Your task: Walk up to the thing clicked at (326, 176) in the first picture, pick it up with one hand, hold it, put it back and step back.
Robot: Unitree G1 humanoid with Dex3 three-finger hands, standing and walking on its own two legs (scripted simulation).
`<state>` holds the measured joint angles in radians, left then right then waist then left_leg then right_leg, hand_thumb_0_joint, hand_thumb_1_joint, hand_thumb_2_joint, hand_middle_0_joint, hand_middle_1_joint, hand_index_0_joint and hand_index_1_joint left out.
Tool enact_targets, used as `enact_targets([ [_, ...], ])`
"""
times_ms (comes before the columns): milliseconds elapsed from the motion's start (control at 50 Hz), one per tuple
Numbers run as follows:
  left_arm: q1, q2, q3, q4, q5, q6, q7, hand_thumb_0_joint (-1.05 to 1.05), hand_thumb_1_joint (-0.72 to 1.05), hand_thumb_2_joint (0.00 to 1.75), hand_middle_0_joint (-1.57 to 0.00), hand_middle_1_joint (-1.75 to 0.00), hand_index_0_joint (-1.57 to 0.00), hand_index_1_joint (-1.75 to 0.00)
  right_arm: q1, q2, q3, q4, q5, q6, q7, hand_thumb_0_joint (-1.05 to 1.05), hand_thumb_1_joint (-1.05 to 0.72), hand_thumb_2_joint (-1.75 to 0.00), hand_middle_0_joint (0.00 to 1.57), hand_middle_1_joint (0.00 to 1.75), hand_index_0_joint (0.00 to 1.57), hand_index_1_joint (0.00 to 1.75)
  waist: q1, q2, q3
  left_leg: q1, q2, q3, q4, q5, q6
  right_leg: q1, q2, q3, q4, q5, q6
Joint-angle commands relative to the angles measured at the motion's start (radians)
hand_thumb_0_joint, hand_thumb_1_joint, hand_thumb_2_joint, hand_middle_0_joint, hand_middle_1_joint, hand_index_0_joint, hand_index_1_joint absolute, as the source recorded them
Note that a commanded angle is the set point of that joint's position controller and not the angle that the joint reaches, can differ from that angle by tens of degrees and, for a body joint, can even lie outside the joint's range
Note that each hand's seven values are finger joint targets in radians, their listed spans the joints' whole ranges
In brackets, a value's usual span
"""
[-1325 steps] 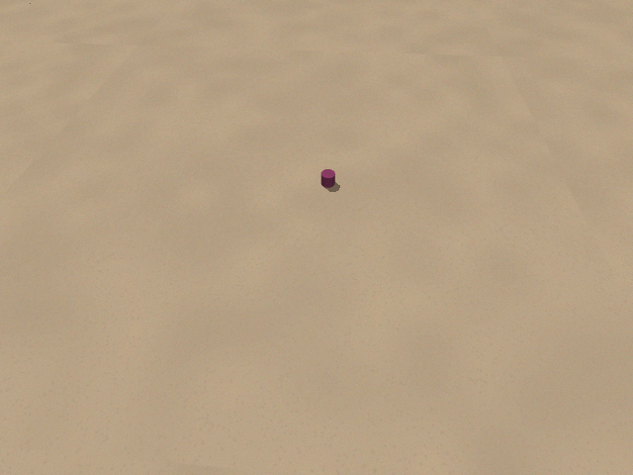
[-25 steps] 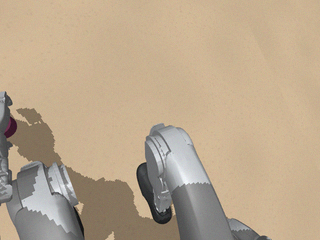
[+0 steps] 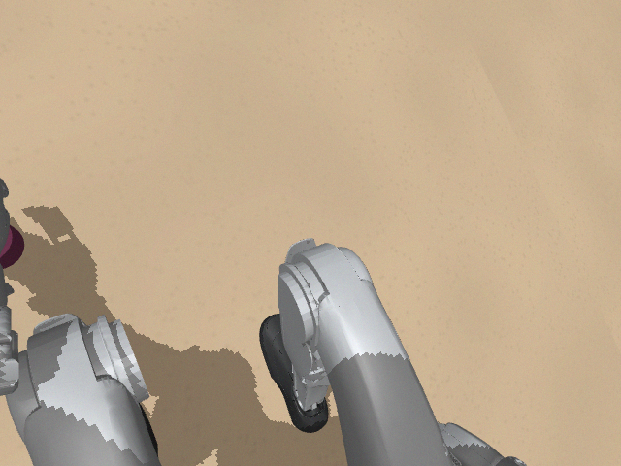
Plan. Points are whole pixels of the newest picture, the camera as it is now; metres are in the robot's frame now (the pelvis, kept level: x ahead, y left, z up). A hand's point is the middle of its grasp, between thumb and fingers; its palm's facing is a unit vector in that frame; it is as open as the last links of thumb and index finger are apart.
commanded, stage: open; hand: left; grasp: from above
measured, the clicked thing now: out of the picture +0.44 +0.27 -0.27
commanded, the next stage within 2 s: withdraw in 0.08 s
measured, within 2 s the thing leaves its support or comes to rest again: neither
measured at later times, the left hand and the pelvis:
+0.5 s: hand out of the picture +0.44 +0.27 -0.19, palm faces -0.27 -0.12 -0.95, open 14.0 cm; pelvis +0.01 +0.00 +0.01, yaw +1 degrees
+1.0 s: hand out of the picture +0.39 +0.22 -0.10, palm faces -0.52 -0.07 -0.85, open 14.1 cm; pelvis -0.01 -0.02 +0.05, yaw +8 degrees
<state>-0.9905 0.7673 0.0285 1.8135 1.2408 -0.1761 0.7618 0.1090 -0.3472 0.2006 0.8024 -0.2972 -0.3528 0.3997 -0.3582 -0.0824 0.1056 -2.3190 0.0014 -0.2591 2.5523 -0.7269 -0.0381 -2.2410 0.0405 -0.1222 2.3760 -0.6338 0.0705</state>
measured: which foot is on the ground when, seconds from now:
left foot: down 0.00-1.00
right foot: down 0.00-1.00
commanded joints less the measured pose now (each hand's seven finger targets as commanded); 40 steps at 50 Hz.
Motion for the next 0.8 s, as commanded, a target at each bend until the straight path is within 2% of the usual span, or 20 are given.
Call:
enact_targets([
  [0, -0.233, 0.085, -0.001, -0.103, -0.007, 0.000, 0.041, 0.00, -0.45, 1.02, -0.08, -1.13, -0.10, -1.11, 0.172, -0.297, -0.086, 0.003, 0.005, -0.013, -0.006, 0.00, -0.90, -0.90, 0.20, 0.30, 0.20, 0.30, -0.061, 0.409, -0.575, 0.430, 0.011, 0.137, -0.282, 0.165, 0.033, 0.350, 0.047, -0.138, -0.209, 0.197, -0.091],
  [120, -0.234, 0.067, -0.015, -0.091, -0.028, 0.004, 0.030, 0.00, -0.44, 1.02, -0.08, -1.15, -0.10, -1.12, 0.173, -0.303, -0.089, 0.002, 0.006, -0.022, -0.002, 0.00, -0.90, -0.90, 0.20, 0.30, 0.20, 0.30, -0.078, 0.387, -0.562, 0.419, 0.010, 0.134, -0.274, 0.147, 0.037, 0.348, 0.044, -0.138, -0.220, 0.184, -0.087],
  [240, -0.212, 0.073, 0.002, -0.098, -0.029, 0.000, 0.029, 0.00, -0.54, 1.00, -0.06, -1.03, -0.07, -1.02, 0.183, -0.299, -0.088, 0.005, 0.012, -0.019, -0.002, 0.00, -0.91, -0.90, 0.20, 0.30, 0.20, 0.30, -0.050, 0.413, -0.622, 0.461, 0.011, 0.128, -0.288, 0.202, 0.029, 0.381, 0.046, -0.139, -0.200, 0.233, -0.091],
  [260, -0.217, 0.087, 0.011, -0.123, -0.028, -0.001, 0.035, 0.00, -0.54, 1.00, -0.06, -1.03, -0.07, -1.03, 0.183, -0.299, -0.089, 0.005, 0.013, -0.018, -0.003, 0.00, -0.91, -0.90, 0.20, 0.30, 0.20, 0.30, -0.038, 0.437, -0.642, 0.471, 0.012, 0.128, -0.292, 0.209, 0.027, 0.386, 0.045, -0.141, -0.199, 0.240, -0.091],
  [280, -0.246, 0.077, -0.005, -0.142, -0.024, 0.001, 0.035, 0.00, -0.54, 1.00, -0.07, -1.02, -0.07, -1.02, 0.172, -0.292, -0.091, 0.005, 0.012, -0.020, -0.002, 0.00, -0.91, -0.90, 0.20, 0.30, 0.20, 0.30, -0.050, 0.441, -0.636, 0.474, 0.012, 0.131, -0.283, 0.196, 0.028, 0.378, 0.042, -0.139, -0.198, 0.235, -0.090],
  [320, -0.272, 0.104, 0.016, -0.189, -0.017, 0.005, 0.038, 0.00, -0.54, 1.01, -0.07, -1.02, -0.07, -1.02, 0.180, -0.289, -0.101, 0.014, 0.015, -0.014, 0.000, 0.00, -0.91, -0.90, 0.20, 0.30, 0.20, 0.30, -0.037, 0.494, -0.675, 0.504, 0.011, 0.139, -0.304, 0.206, 0.024, 0.393, 0.043, -0.131, -0.202, 0.243, -0.097],
  [360, -0.292, 0.131, 0.046, -0.311, -0.021, 0.008, 0.035, 0.00, -0.55, 1.01, -0.06, -1.02, -0.06, -1.02, 0.183, -0.281, -0.122, 0.019, 0.023, -0.008, 0.005, 0.00, -0.91, -0.90, 0.20, 0.30, 0.20, 0.30, -0.004, 0.563, -0.762, 0.557, 0.014, 0.146, -0.307, 0.239, 0.019, 0.390, 0.039, -0.125, -0.196, 0.266, -0.100],
  [400, -0.205, 0.105, 0.066, -0.387, -0.037, 0.031, 0.034, 0.00, -0.56, 1.02, -0.06, -1.02, -0.06, -1.02, 0.178, -0.284, -0.162, 0.008, 0.041, 0.009, 0.005, 0.00, -0.91, -0.91, 0.20, 0.30, 0.20, 0.30, 0.031, 0.583, -0.819, 0.575, 0.011, 0.160, -0.323, 0.243, 0.018, 0.380, 0.033, -0.113, -0.203, 0.261, -0.104],
  [420, -0.163, 0.068, 0.050, -0.376, -0.045, 0.051, 0.026, 0.00, -0.56, 1.02, -0.06, -1.01, -0.06, -1.02, 0.165, -0.270, -0.172, 0.007, 0.055, 0.020, 0.009, 0.00, -0.91, -0.91, 0.20, 0.30, 0.20, 0.30, 0.039, 0.571, -0.790, 0.554, 0.010, 0.172, -0.328, 0.217, 0.020, 0.363, 0.033, -0.102, -0.210, 0.240, -0.106],
  [460, -0.173, 0.115, 0.105, -0.602, -0.064, 0.082, 0.016, 0.00, -0.56, 1.02, -0.07, -1.00, -0.06, -1.01, 0.156, -0.268, -0.212, -0.007, 0.089, 0.061, 0.003, 0.00, -0.91, -0.91, 0.20, 0.30, 0.20, 0.30, 0.122, 0.658, -0.970, 0.638, 0.006, 0.183, -0.385, 0.258, 0.016, 0.364, 0.026, -0.088, -0.225, 0.261, -0.117],
  [480, -0.132, 0.077, 0.094, -0.642, -0.090, 0.109, -0.001, 0.00, -0.57, 1.03, -0.07, -1.00, -0.05, -1.02, 0.149, -0.260, -0.228, -0.021, 0.118, 0.088, 0.000, 0.00, -0.91, -0.91, 0.20, 0.30, 0.20, 0.30, 0.150, 0.684, -1.026, 0.672, 0.005, 0.184, -0.418, 0.285, 0.012, 0.361, 0.021, -0.080, -0.219, 0.282, -0.124],
  [500, -0.079, -0.024, 0.033, -0.583, -0.107, 0.140, -0.026, 0.00, -0.58, 1.03, -0.07, -0.99, -0.05, -1.01, 0.135, -0.245, -0.238, -0.016, 0.133, 0.108, 0.001, 0.00, -0.91, -0.91, 0.20, 0.30, 0.20, 0.30, 0.138, 0.634, -0.977, 0.639, 0.007, 0.192, -0.425, 0.263, 0.017, 0.326, 0.024, -0.077, -0.224, 0.271, -0.123],
  [540, -0.037, -0.094, -0.013, -0.531, -0.111, 0.190, -0.082, 0.00, -0.58, 1.04, -0.07, -0.99, -0.05, -1.01, 0.144, -0.233, -0.260, -0.007, 0.168, 0.151, -0.012, 0.00, -0.91, -0.91, 0.20, 0.30, 0.20, 0.30, 0.131, 0.502, -0.852, 0.527, 0.002, 0.205, -0.461, 0.196, 0.035, 0.295, 0.034, -0.058, -0.280, 0.211, -0.121],
  [560, -0.068, -0.102, -0.033, -0.557, -0.116, 0.209, -0.122, 0.00, -0.56, 1.04, -0.07, -0.99, -0.05, -1.01, 0.164, -0.232, -0.272, -0.007, 0.178, 0.170, -0.024, 0.00, -0.90, -0.91, 0.20, 0.30, 0.20, 0.30, 0.116, 0.442, -0.823, 0.492, 0.002, 0.212, -0.456, 0.182, 0.046, 0.308, 0.039, -0.044, -0.304, 0.200, -0.118],
  [580, -0.060, -0.104, -0.042, -0.584, -0.129, 0.228, -0.161, 0.00, -0.57, 1.04, -0.07, -1.00, -0.06, -1.02, 0.184, -0.219, -0.280, -0.011, 0.187, 0.193, -0.040, 0.00, -0.91, -0.91, 0.20, 0.30, 0.20, 0.30, 0.132, 0.383, -0.834, 0.471, 0.001, 0.228, -0.457, 0.198, 0.058, 0.371, 0.049, -0.024, -0.343, 0.207, -0.115],
  [600, -0.078, -0.102, -0.048, -0.593, -0.146, 0.240, -0.200, 0.00, -0.57, 1.04, -0.08, -1.00, -0.06, -1.02, 0.189, -0.218, -0.296, -0.014, 0.191, 0.208, -0.055, 0.00, -0.91, -0.91, 0.20, 0.30, 0.20, 0.30, 0.122, 0.317, -0.836, 0.433, -0.003, 0.227, -0.456, 0.177, 0.067, 0.387, 0.046, -0.005, -0.364, 0.178, -0.109],
  [660, -0.106, -0.220, -0.121, -0.578, -0.220, 0.242, -0.318, 0.00, -0.59, 1.06, -0.08, -1.00, -0.05, -1.03, 0.189, -0.199, -0.306, -0.029, 0.200, 0.234, -0.087, 0.00, -0.92, -0.91, 0.20, 0.30, 0.20, 0.30, 0.096, 0.176, -0.754, 0.388, -0.013, 0.212, -0.498, 0.108, 0.076, 0.409, 0.034, 0.008, -0.409, 0.093, -0.103],
  [680, -0.133, -0.228, -0.134, -0.598, -0.235, 0.230, -0.356, 0.00, -0.59, 1.06, -0.08, -1.01, -0.05, -1.04, 0.187, -0.198, -0.305, -0.036, 0.209, 0.241, -0.108, 0.00, -0.91, -0.91, 0.20, 0.30, 0.20, 0.30, 0.094, 0.151, -0.728, 0.396, -0.016, 0.203, -0.517, 0.082, 0.075, 0.404, 0.029, 0.009, -0.423, 0.066, -0.104],
  [720, -0.134, -0.235, -0.159, -0.569, -0.238, 0.202, -0.435, 0.00, -0.59, 1.07, -0.08, -1.01, -0.05, -1.04, 0.187, -0.191, -0.301, -0.056, 0.213, 0.253, -0.148, 0.00, -0.91, -0.91, 0.20, 0.30, 0.20, 0.30, 0.080, 0.056, -0.681, 0.350, -0.022, 0.202, -0.515, 0.042, 0.083, 0.441, 0.026, 0.026, -0.458, 0.007, -0.101],
  [780, -0.180, -0.214, -0.179, -0.542, -0.199, 0.136, -0.496, 0.00, -0.60, 1.08, -0.08, -1.03, -0.05, -1.06, 0.175, -0.181, -0.282, -0.076, 0.205, 0.268, -0.203, 0.00, -0.91, -0.91, 0.20, 0.30, 0.20, 0.30, 0.082, -0.005, -0.614, 0.287, -0.038, 0.238, -0.489, -0.001, 0.079, 0.459, 0.022, 0.051, -0.505, -0.092, -0.106],
])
